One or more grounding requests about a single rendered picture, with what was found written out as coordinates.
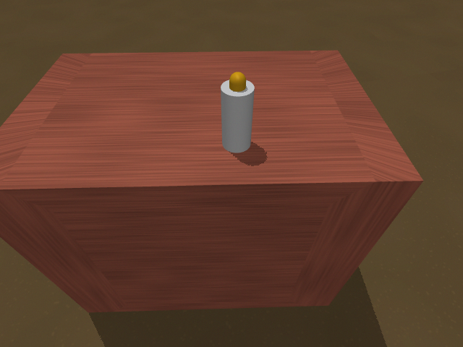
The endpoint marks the bottle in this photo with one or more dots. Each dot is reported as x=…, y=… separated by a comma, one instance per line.
x=237, y=97

